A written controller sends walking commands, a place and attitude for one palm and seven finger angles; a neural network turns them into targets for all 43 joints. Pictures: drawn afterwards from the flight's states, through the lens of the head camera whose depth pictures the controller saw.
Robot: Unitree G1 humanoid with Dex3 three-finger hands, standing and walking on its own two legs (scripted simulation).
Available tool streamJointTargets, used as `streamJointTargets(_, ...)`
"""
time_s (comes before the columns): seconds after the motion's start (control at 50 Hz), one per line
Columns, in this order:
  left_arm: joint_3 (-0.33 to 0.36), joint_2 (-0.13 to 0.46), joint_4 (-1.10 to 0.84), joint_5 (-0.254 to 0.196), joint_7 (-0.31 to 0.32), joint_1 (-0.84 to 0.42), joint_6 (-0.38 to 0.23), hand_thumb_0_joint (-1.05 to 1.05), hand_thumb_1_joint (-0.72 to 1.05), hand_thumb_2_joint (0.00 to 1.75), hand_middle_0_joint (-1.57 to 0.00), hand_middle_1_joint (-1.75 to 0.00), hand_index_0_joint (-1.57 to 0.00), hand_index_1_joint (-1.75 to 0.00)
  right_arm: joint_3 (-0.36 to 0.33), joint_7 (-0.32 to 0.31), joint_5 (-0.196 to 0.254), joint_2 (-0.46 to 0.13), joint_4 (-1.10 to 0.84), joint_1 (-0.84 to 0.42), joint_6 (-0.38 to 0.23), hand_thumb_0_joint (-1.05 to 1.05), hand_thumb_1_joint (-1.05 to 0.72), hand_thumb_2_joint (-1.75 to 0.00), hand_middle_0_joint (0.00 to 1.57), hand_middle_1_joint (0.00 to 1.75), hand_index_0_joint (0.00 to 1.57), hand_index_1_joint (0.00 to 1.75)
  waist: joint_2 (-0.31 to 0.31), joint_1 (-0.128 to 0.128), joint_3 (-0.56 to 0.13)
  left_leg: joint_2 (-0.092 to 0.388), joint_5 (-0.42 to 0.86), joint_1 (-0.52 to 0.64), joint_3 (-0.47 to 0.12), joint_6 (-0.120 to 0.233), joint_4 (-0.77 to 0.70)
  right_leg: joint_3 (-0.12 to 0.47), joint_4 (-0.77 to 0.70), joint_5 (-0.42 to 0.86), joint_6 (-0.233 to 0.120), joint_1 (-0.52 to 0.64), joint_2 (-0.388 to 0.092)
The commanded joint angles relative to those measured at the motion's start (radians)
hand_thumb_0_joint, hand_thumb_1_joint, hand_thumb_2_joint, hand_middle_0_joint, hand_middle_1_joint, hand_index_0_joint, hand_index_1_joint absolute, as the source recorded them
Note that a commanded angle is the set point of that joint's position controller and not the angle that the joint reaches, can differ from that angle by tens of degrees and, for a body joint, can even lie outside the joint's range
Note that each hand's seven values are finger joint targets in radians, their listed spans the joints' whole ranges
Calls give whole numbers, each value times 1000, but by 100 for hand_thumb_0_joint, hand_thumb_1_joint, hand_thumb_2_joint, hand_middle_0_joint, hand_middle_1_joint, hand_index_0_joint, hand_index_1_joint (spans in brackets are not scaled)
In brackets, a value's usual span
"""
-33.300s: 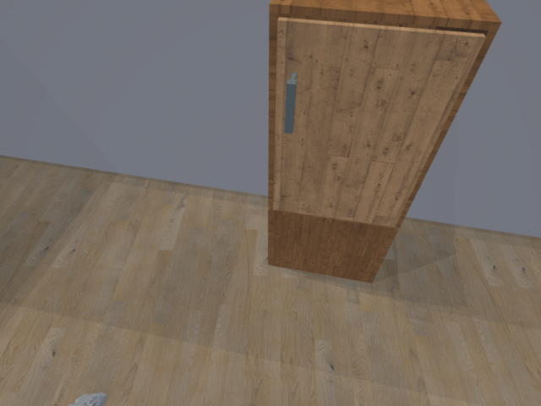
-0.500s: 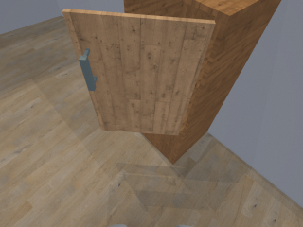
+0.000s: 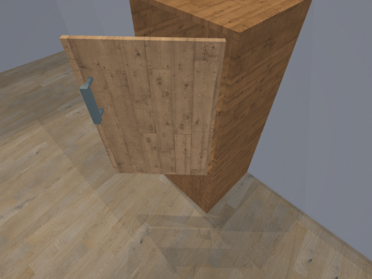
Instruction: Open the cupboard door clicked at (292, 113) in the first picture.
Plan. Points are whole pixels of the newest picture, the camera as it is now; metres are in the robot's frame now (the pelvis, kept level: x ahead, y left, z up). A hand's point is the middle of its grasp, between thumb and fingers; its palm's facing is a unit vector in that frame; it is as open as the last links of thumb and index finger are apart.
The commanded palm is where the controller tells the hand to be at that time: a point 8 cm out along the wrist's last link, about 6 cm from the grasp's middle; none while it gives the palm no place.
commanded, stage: come to a stop and stand still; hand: left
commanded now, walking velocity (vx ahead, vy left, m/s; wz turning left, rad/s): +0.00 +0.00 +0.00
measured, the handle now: (93, 101) +0.56 +0.29 +0.06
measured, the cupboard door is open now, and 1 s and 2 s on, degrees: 43 43 43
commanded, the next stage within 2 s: look again from close up in 0.12 s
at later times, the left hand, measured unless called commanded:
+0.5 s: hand out of the picture +0.01 +0.20 -0.18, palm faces +0.00 -0.98 -0.20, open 7.4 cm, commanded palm none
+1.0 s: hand out of the picture +0.01 +0.23 -0.18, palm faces -0.01 -0.98 -0.21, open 7.4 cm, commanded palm none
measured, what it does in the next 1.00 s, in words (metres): stands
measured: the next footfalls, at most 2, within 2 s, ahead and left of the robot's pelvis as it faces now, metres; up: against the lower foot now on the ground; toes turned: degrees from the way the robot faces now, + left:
none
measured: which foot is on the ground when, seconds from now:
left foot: down 0.00-1.00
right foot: down 0.00-1.00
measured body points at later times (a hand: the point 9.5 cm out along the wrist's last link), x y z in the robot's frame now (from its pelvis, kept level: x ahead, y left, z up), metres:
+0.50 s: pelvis +0.00 +0.03 -0.01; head +0.01 +0.03 +0.44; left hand +0.01 +0.25 -0.16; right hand +0.01 -0.20 -0.17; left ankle +0.02 +0.14 -0.74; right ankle -0.05 -0.10 -0.74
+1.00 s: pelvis +0.00 +0.04 +0.00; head +0.02 +0.05 +0.45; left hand +0.01 +0.28 -0.16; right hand +0.03 -0.20 -0.15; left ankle +0.02 +0.14 -0.74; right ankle -0.05 -0.10 -0.74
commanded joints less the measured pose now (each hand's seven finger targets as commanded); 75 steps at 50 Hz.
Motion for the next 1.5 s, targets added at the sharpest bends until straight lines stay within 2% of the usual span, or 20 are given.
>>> streamJointTargets(0.0,16,102,-20,1,3,39,-15,0,90,90,-20,-30,-20,-30,-6,-8,-1,-72,-16,38,-14,0,-90,-90,20,30,20,30,-10,7,71,41,81,46,-37,30,-74,111,-188,81,-14,-130,-120)
streamJointTargets(0.18,14,76,1,-1,6,81,-25,0,90,90,-20,-30,-20,-30,1,-15,2,-58,5,89,-28,0,-90,-90,20,30,20,30,-35,12,35,49,144,58,-42,38,-82,86,-171,177,-15,-72,-110)
streamJointTargets(0.2,8,91,14,30,50,177,-67,0,90,90,-20,-30,-20,-30,6,-1,12,-77,-79,-31,-57,0,-90,-90,20,30,20,30,-37,59,46,41,193,-23,10,24,174,179,-137,804,32,-101,-176)
streamJointTargets(0.22,17,143,-32,21,45,140,-75,0,90,90,-20,-30,-20,-30,12,7,10,-20,-118,35,-50,0,-90,-90,20,30,20,30,-59,-6,-10,10,-94,-80,-13,45,163,169,-81,841,-14,-29,-224)
streamJointTargets(0.26,11,119,-64,17,37,96,-77,0,90,90,-20,-30,-20,-30,11,8,10,-23,-113,105,-50,0,-90,-90,20,30,20,30,-55,-29,-91,9,-7,-30,-7,50,90,123,-22,633,-54,-21,-165)
streamJointTargets(0.32,10,87,-72,13,34,129,-61,0,90,90,-20,-30,-20,-30,12,2,6,-59,-114,112,-64,0,-90,-90,20,30,20,30,69,1,-78,50,303,15,-48,78,68,78,28,414,-28,-58,-93)
streamJointTargets(0.36,4,80,-67,13,30,139,-44,0,90,90,-20,-30,-20,-30,12,-4,9,-71,-124,89,-58,0,-90,-90,20,30,20,30,49,10,-14,58,231,-15,-69,86,39,74,-2,216,-20,-99,-73)
streamJointTargets(0.46,-2,88,-75,15,22,121,-30,0,90,90,-20,-30,-20,-30,12,1,6,-90,-130,62,-52,0,-90,-90,20,30,20,30,-10,13,70,46,43,-56,-87,90,-36,82,-36,50,-10,-154,-69)
streamJointTargets(0.84,1,159,-63,17,9,97,-34,0,90,90,-20,-30,-20,-30,10,4,9,-147,-104,-4,-61,0,-90,-90,20,30,20,30,1,26,-16,44,139,28,-68,89,-57,95,-65,163,4,-106,-106)
streamJointTargets(1.02,37,208,-88,23,15,119,-15,0,90,90,-20,-30,-20,-30,0,15,2,-123,-156,-17,-31,0,-90,-90,20,30,20,30,-101,37,25,-24,21,-78,17,58,75,207,-63,169,-56,-112,-226)
streamJointTargets(1.1,46,195,-114,27,17,100,-3,0,90,90,-20,-30,-20,-30,-6,13,0,-139,-168,17,-34,0,-90,-90,20,30,20,30,-23,22,10,15,150,-13,-32,82,35,121,48,168,-30,-159,-169)
streamJointTargets(1.12,22,132,-67,28,48,183,-41,0,90,90,-20,-30,-20,-30,1,11,5,-145,-231,-62,-47,0,-90,-90,20,30,20,30,48,44,46,36,247,-7,-49,80,190,172,6,440,-17,-205,-163)
streamJointTargets(1.14,27,208,-127,27,38,119,-43,0,90,90,-20,-30,-20,-30,1,20,6,-122,-243,18,-38,0,-90,-90,20,30,20,30,2,7,-15,24,67,-67,-54,80,143,159,13,244,-41,-157,-181)
streamJointTargets(1.16,26,177,-138,28,33,83,-38,0,90,90,-20,-30,-20,-30,3,21,2,-134,-247,47,-36,0,-90,-90,20,30,20,30,33,-10,-42,39,122,-31,-80,90,87,111,81,169,-41,-162,-129)
streamJointTargets(1.2,10,136,-137,17,30,117,-30,0,90,90,-20,-30,-20,-30,-1,15,-1,-173,-241,68,-52,0,-90,-90,20,30,20,30,233,9,-109,129,493,70,-229,150,0,4,244,-38,3,-187,-13)
streamJointTargets(1.24,-5,110,-126,10,30,116,-25,0,90,90,-20,-30,-20,-30,-1,0,0,-172,-238,60,-53,0,-90,-90,20,30,20,30,180,19,-100,187,614,105,-250,206,-38,32,311,-226,7,-238,-16)
streamJointTargets(1.28,-9,103,-114,13,24,107,-21,0,90,90,-20,-30,-20,-30,2,-5,-2,-160,-235,19,-48,0,-90,-90,20,30,20,30,101,36,-68,182,551,48,-213,216,-20,46,244,-149,5,-208,-35)
streamJointTargets(1.36,-11,117,-113,20,10,109,-14,0,90,90,-20,-30,-20,-30,3,1,5,-135,-237,-33,-36,0,-90,-90,20,30,20,30,7,29,1,86,-56,-82,-142,130,-69,121,-23,-18,-24,-165,-71)
streamJointTargets(1.4,-10,125,-123,21,8,72,-21,0,90,90,-20,-30,-20,-30,1,4,1,-131,-222,-15,-36,0,-90,-90,20,30,20,30,-94,7,27,54,-97,-64,-119,116,-62,137,-30,4,-27,-189,-68)
streamJointTargets(1.48,-8,123,-126,19,9,75,-22,0,90,90,-20,-30,-20,-30,5,6,0,-128,-193,-3,-50,0,-90,-90,20,30,20,30,5,13,2,64,-51,-25,-115,119,-105,116,-17,59,-16,-167,-61)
